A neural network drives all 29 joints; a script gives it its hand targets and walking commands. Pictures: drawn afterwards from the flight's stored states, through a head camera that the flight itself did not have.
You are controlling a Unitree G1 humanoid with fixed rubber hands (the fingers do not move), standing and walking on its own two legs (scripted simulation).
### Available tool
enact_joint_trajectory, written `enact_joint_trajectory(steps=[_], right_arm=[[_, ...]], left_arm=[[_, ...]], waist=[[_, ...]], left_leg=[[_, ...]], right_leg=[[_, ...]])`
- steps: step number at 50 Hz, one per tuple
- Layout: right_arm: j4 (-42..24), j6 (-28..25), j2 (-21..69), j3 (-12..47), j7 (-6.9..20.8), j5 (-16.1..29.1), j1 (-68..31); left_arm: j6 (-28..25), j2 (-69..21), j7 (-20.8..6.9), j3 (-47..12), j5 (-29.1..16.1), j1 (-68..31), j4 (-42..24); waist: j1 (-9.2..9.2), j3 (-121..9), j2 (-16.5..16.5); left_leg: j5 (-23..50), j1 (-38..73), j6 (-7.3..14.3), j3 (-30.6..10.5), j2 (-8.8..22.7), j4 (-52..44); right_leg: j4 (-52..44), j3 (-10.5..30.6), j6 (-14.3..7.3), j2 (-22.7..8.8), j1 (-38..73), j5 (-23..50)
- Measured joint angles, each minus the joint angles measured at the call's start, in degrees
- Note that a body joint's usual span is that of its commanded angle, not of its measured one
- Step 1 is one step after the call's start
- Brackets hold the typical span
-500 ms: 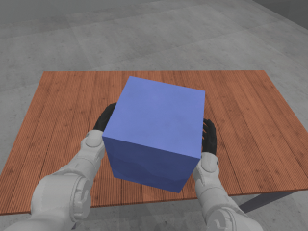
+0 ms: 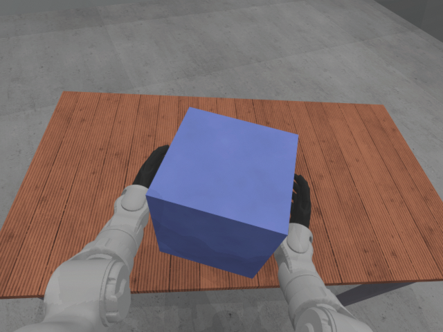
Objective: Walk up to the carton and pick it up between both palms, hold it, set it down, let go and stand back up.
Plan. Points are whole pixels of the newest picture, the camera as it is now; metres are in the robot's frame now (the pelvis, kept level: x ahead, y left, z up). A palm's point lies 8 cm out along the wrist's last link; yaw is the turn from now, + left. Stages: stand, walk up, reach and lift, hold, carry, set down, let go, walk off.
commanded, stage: reach and lift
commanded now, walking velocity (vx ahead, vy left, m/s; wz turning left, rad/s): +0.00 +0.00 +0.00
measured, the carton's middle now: (222, 198) +0.37 -0.04 -0.01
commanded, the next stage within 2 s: none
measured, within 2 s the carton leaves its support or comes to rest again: leaves its support in 0.78 s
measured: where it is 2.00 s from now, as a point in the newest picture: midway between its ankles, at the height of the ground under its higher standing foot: outside the picture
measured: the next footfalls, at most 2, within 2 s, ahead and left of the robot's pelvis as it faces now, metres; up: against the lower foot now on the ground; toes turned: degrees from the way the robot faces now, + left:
none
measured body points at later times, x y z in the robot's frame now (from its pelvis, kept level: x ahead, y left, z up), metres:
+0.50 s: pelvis +0.00 +0.00 +0.00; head +0.07 +0.03 +0.44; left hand +0.42 +0.10 +0.01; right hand +0.33 -0.19 +0.00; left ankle -0.04 +0.09 -0.74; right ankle +0.03 -0.13 -0.74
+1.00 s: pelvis +0.01 +0.01 +0.00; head +0.03 +0.01 +0.45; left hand +0.42 +0.08 +0.06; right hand +0.32 -0.21 +0.03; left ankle -0.04 +0.09 -0.74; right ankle +0.03 -0.13 -0.74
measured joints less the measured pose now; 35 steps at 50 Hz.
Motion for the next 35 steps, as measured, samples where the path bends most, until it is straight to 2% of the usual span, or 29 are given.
enact_joint_trajectory(steps=[22, 29, 35], right_arm=[[0.48, -1.20, -0.66, 2.45, -0.74, 2.18, 0.90], [-0.68, -0.41, -1.18, 4.91, -0.92, 4.21, 2.08], [-3.29, 1.67, -2.40, 9.17, -1.22, 7.51, 4.21]], left_arm=[[1.21, -0.34, -0.21, -0.70, 0.08, 0.94, -2.17], [1.90, -0.36, 0.50, -3.30, -1.45, 1.88, -3.34], [3.56, -0.60, 1.64, -7.38, -4.57, 3.42, -5.69]], waist=[[0.84, -1.21, -0.37], [0.94, -2.30, 0.24], [0.80, -3.72, 1.38]], left_leg=[[0.57, -0.67, -0.07, 0.51, 0.15, -1.05], [0.47, -1.32, -0.05, 0.56, 0.23, -0.96], [0.26, -1.99, -0.03, 0.26, 0.13, -0.63]], right_leg=[[-1.33, 0.48, -0.14, 0.17, -0.70, 0.87], [-1.63, 0.53, -0.13, 0.25, -1.18, 1.01], [-1.40, 0.24, -0.02, 0.14, -1.70, 0.72]])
